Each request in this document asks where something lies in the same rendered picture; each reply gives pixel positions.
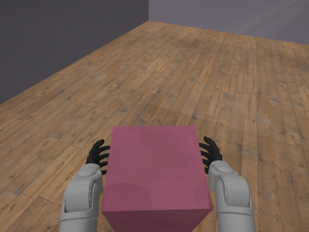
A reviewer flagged right robot hand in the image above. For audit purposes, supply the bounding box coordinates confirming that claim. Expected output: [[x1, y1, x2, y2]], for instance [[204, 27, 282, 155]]
[[199, 136, 223, 174]]

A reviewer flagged robot right forearm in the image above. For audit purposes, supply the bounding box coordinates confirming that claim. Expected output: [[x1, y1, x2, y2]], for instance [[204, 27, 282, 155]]
[[208, 160, 256, 232]]

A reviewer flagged left robot hand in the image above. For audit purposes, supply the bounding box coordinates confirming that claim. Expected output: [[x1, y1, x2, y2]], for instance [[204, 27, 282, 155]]
[[85, 139, 110, 175]]

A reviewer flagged robot left forearm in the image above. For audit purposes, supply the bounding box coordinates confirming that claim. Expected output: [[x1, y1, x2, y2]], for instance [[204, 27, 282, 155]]
[[59, 163, 103, 232]]

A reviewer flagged carton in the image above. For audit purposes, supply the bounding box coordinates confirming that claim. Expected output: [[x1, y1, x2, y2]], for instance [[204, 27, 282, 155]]
[[101, 125, 213, 232]]

